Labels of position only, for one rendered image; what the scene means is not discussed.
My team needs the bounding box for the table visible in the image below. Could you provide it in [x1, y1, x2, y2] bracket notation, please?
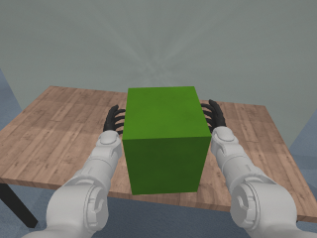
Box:
[0, 85, 317, 228]

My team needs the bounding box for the robot right upper arm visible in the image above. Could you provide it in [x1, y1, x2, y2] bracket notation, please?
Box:
[230, 181, 317, 238]

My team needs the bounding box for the robot left upper arm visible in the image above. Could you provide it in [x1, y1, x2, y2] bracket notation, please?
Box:
[21, 184, 109, 238]

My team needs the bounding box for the left robot forearm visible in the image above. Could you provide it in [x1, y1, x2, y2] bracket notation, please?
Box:
[46, 130, 123, 224]

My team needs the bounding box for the carton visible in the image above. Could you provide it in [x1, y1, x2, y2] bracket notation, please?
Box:
[122, 86, 212, 195]

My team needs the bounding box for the left robot hand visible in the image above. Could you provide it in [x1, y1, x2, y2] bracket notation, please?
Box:
[103, 104, 126, 135]

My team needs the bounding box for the right robot hand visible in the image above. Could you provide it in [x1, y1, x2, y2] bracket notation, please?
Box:
[200, 99, 227, 134]

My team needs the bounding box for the right robot forearm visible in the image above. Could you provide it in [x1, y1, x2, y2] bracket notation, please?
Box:
[210, 126, 297, 221]

